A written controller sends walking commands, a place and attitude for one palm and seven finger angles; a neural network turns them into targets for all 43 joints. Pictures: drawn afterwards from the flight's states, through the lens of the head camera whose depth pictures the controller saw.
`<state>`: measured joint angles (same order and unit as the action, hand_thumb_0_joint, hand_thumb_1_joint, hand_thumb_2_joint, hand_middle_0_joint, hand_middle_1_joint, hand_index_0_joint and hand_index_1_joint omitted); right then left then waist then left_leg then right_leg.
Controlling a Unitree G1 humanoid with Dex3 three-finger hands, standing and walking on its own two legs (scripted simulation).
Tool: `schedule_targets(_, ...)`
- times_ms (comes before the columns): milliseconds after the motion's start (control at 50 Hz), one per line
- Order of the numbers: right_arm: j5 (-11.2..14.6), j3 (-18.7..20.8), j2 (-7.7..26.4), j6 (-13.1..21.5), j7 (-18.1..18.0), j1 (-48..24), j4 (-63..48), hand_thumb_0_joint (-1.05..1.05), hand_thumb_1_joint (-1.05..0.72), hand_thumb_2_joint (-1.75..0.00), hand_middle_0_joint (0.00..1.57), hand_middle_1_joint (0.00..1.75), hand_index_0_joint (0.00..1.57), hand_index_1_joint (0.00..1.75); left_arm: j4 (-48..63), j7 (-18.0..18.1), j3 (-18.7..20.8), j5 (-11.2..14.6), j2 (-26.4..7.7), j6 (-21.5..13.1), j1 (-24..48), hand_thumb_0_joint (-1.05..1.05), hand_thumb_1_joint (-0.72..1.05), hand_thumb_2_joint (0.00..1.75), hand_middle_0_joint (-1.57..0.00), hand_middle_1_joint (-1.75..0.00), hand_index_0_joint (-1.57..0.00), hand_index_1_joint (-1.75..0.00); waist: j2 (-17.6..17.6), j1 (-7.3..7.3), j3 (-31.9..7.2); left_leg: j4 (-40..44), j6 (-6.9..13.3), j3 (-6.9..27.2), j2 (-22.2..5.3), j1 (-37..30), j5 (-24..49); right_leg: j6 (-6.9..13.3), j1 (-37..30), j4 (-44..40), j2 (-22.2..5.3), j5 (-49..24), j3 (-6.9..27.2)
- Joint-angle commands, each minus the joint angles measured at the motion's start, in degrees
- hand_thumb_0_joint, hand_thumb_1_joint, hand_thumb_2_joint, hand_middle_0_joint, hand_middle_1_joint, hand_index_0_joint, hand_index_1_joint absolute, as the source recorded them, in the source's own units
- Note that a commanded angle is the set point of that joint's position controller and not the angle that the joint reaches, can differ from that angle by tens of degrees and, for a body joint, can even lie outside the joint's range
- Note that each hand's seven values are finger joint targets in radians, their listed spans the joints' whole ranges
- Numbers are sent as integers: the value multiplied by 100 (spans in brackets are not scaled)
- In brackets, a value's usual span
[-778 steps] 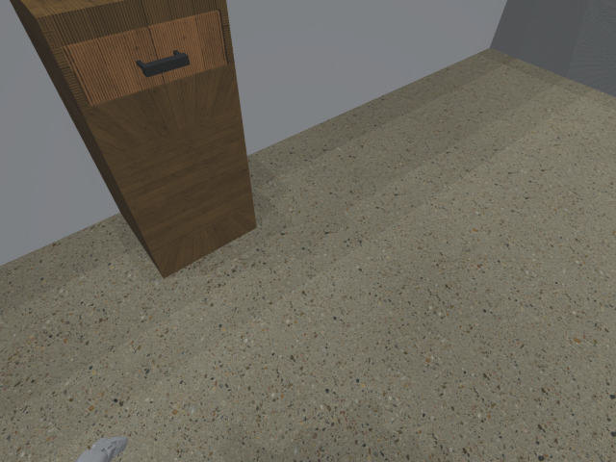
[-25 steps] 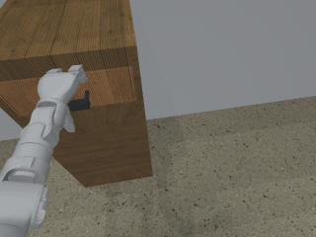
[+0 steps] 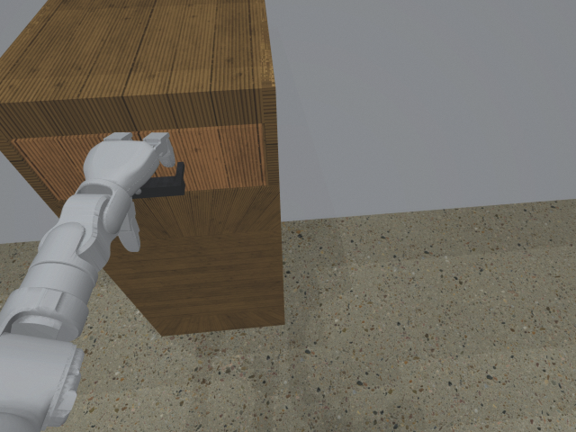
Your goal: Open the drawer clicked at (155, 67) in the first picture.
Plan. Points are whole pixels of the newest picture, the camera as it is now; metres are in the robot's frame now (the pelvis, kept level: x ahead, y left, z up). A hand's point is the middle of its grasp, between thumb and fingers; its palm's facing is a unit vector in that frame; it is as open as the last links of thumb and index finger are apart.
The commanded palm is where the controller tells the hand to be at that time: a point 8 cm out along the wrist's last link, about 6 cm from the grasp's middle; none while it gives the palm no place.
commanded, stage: move the hooked fingers above the handle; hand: left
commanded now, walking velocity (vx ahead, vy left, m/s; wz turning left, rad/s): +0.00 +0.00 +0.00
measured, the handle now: (149, 178) +0.49 +0.26 +0.05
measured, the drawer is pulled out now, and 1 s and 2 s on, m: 0.00 0.00 0.00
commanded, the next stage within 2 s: lower the fingers behind the handle in 0.80 s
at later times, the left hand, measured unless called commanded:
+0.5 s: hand (99, 180) +0.43 +0.30 +0.11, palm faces -0.08 +0.03 -1.00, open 13.7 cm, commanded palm +0.42 +0.27 +0.16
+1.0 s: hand (128, 168) +0.45 +0.25 +0.12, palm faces +0.02 +0.00 -1.00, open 13.5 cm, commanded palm +0.41 +0.28 +0.16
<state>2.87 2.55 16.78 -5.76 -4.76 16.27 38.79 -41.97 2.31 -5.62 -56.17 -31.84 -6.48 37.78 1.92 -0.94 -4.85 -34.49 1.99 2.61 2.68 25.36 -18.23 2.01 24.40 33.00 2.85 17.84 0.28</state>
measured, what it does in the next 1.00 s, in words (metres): stands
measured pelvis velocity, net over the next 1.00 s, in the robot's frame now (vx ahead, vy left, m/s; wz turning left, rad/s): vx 0.00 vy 0.00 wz -0.07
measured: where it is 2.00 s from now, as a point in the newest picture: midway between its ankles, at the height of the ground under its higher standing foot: outside the picture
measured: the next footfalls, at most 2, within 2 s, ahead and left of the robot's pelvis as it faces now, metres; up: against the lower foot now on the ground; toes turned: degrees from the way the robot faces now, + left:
none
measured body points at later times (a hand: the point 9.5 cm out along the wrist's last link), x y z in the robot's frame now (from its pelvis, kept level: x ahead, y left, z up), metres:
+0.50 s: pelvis +0.00 +0.00 +0.00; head +0.03 -0.02 +0.45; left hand +0.43 +0.29 +0.16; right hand +0.08 -0.26 -0.13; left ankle -0.02 +0.10 -0.73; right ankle -0.02 -0.10 -0.73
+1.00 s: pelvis +0.00 +0.00 +0.01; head +0.03 -0.03 +0.45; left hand +0.44 +0.25 +0.17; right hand +0.09 -0.24 -0.14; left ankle -0.02 +0.10 -0.73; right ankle -0.02 -0.10 -0.73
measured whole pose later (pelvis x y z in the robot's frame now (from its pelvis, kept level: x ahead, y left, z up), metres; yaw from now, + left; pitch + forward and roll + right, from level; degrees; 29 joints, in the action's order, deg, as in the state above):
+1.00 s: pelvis +0.00 +0.00 +0.01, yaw -4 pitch +9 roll +0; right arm 3.8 -1.7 13.0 -8.2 -4.1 12.6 39.8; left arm -50.0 8.3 0.3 -58.0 -30.6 2.4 40.1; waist 4.3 -1.7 -5.5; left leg -29.8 2.3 -1.5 2.1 22.1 -16.3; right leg 1.3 23.3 30.7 3.3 15.7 4.4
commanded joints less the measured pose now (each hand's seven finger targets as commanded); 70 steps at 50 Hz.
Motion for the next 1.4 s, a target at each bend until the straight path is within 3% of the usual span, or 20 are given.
schedule_targets(0,-51,227,580,158,52,129,-473,0,-90,-90,20,30,20,30,1476,845,1145,-64,-1883,-115,3452,0,-50,30,-30,-120,-30,-120,644,-131,-2127,120,11,-101,-48,-1221,2308,110,-349,-116,-43,-1673,10)
schedule_targets(40,-75,218,565,142,100,86,-426,0,-90,-90,20,30,20,30,1137,1153,1700,-160,-2378,115,3209,0,-50,30,-30,-120,-30,-120,605,79,-2384,122,-24,-148,-58,-1072,2538,122,-635,-29,-34,-1867,4)
schedule_targets(100,-89,136,536,71,167,-93,-453,0,-90,-90,20,30,20,30,642,1297,1623,-204,-2289,668,2758,0,-50,30,-30,-120,-30,-120,497,252,-2369,229,-82,-281,-63,-785,2748,108,-1077,-11,-59,-2277,-15)
schedule_targets(120,-79,137,551,41,180,-137,-467,0,-90,-90,20,30,20,30,530,1256,1804,-194,-2415,783,2596,0,-50,30,-30,-120,-30,-120,196,296,-2420,250,-70,-296,-68,-684,2794,91,-1292,-40,-62,-2377,0)
schedule_targets(280,24,18,582,-82,-14,-431,-555,0,-90,-90,20,30,20,30,147,900,1700,-193,-2535,1101,2268,0,-50,30,-30,-120,-30,-120,-499,300,-1869,646,29,-442,-100,-430,2004,-32,-1629,-379,-157,-2108,124)
schedule_targets(400,36,67,692,22,-76,-151,-636,0,-90,-90,20,30,20,30,-151,411,1111,-321,-2067,837,2319,0,-50,30,-30,-120,-30,-120,-381,-19,-1536,578,101,-421,-120,-587,1615,-34,-1061,-499,-149,-1655,110)
schedule_targets(520,-66,271,564,211,-46,121,-654,0,-90,-90,20,30,20,30,1568,5,-157,71,-571,-42,3123,0,-50,30,-30,-120,-30,-120,354,-460,-1856,214,115,-185,-146,-1709,2156,16,-177,-466,-83,-1527,81)
schedule_targets(620,-73,286,628,196,15,208,-413,0,-90,-90,20,30,20,30,1701,524,721,129,-1408,-261,3359,0,-50,30,-30,-120,-30,-120,537,-250,-1905,160,-42,11,-122,-1594,2362,110,-23,-273,-16,-1402,-29)
schedule_targets(680,-65,211,613,161,108,73,-346,0,-90,-90,20,30,20,30,1125,1121,1647,-46,-2236,98,3142,0,-50,30,-30,-120,-30,-120,457,96,-1968,273,-69,-82,-82,-1004,2199,147,-445,-140,-18,-1477,-48)
schedule_targets(720,-86,131,595,103,138,-121,-385,0,-90,-90,20,30,20,30,850,1385,1887,-167,-2554,486,3010,0,-50,30,-30,-120,-30,-120,360,299,-2138,367,-90,-187,-48,-701,2215,141,-940,-139,-34,-1627,0)
schedule_targets(780,-54,59,537,58,178,-345,-442,0,-90,-90,20,30,20,30,303,1374,1648,-257,-2360,1067,2410,0,-50,30,-30,-120,-30,-120,206,450,-2175,480,-113,-372,-70,-490,2352,101,-1467,-167,-100,-2095,58)
schedule_targets(820,-25,30,571,-36,139,-467,-481,0,-90,-90,20,30,20,30,200,1225,1848,-188,-2600,1206,2186,0,-50,30,-30,-120,-30,-120,-148,509,-2297,555,-86,-437,-87,-435,2409,61,-1842,-251,-126,-2335,147)
schedule_targets(920,71,-50,636,-105,-25,-562,-551,0,-90,-90,20,30,20,30,-449,764,1586,-122,-2436,1331,1881,0,-50,30,-30,-120,-30,-120,-997,329,-1557,800,6,-502,-114,-136,1649,-64,-1824,-545,-193,-1905,201)
schedule_targets(1000,44,29,706,-29,-104,-280,-643,0,-90,-90,20,30,20,30,-453,368,1259,-366,-2208,967,1909,0,-50,30,-30,-120,-30,-120,-729,101,-1526,658,96,-514,-97,-324,1520,-90,-1394,-560,-185,-1843,194)
schedule_targets(1020,26,65,728,2,-111,-177,-667,0,-90,-90,20,30,20,30,-299,263,1039,-380,-1981,794,2098,0,-50,30,-30,-120,-30,-120,-692,-56,-1579,591,123,-480,-109,-453,1553,-80,-1264,-568,-184,-1851,183)
schedule_targets(1120,-62,243,620,190,-136,179,-621,0,-90,-90,20,30,20,30,963,25,308,-148,-1196,-249,3022,0,-50,30,-30,-120,-30,-120,168,-494,-1625,156,171,-311,-91,-1146,1635,-29,-253,-482,-113,-1522,187)
schedule_targets(1180,-101,318,627,247,-140,345,-487,0,-90,-90,20,30,20,30,1426,209,612,0,-1453,-677,3216,0,-50,30,-30,-120,-30,-120,664,-459,-1945,-87,121,-187,-55,-1364,1797,27,141,-268,-61,-1426,175)
schedule_targets(1220,-113,351,654,255,-99,449,-380,0,-90,-90,20,30,20,30,1407,481,849,54,-1609,-779,3272,0,-50,30,-30,-120,-30,-120,630,-455,-1974,-192,85,-129,-56,-1223,1891,56,279,-149,-32,-1380,110)
schedule_targets(1320,-124,328,705,171,120,453,-259,0,-90,-90,20,30,20,30,419,1204,1546,-126,-2120,-216,2661,0,-50,30,-30,-120,-30,-120,451,-91,-2213,-234,-23,-159,-61,-572,2217,110,47,187,8,-1686,-29)
schedule_targets(1380,-131,288,701,99,226,363,-357,0,-90,-90,20,30,20,30,2,1380,1460,-287,-2065,319,2388,0,-50,30,-30,-120,-30,-120,399,55,-2342,-209,-59,-247,-85,-358,2427,99,-209,295,18,-1947,-55)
